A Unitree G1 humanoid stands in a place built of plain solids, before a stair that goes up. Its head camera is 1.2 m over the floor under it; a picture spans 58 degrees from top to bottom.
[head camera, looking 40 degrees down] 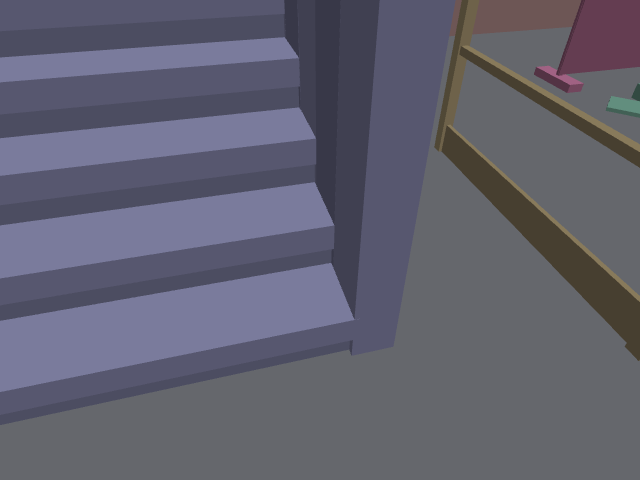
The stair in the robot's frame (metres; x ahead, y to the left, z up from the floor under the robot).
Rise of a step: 0.18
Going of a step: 0.23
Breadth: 1.19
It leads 14 degrees to the left of straight ahead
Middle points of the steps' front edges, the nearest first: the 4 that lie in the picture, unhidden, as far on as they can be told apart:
0.70 0.45 0.18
0.92 0.51 0.37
1.15 0.57 0.55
1.37 0.63 0.73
